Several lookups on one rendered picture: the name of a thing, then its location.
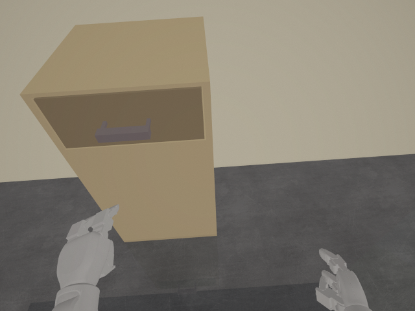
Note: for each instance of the right robot hand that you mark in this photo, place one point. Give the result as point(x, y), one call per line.
point(346, 288)

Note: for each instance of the handle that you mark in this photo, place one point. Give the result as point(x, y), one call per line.
point(129, 133)

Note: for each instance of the robot left forearm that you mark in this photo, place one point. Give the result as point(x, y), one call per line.
point(77, 297)

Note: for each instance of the drawer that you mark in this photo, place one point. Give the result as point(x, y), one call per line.
point(176, 115)

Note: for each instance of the left robot hand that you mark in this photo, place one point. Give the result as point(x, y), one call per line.
point(87, 256)

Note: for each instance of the cabinet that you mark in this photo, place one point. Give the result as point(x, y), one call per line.
point(165, 190)

